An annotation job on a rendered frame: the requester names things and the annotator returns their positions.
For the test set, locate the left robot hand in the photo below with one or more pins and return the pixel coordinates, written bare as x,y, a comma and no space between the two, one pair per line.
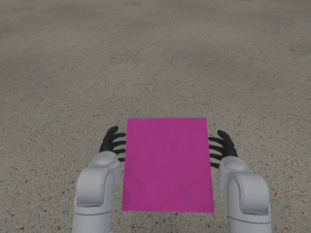
108,144

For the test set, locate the robot right forearm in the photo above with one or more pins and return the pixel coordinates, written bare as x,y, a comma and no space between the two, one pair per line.
248,197

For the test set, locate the right robot hand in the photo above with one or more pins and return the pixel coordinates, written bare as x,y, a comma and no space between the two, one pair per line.
227,149

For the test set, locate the carton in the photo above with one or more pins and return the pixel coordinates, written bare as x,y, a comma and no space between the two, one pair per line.
167,166

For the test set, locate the robot left forearm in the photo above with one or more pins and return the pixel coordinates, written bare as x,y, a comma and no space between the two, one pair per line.
94,194

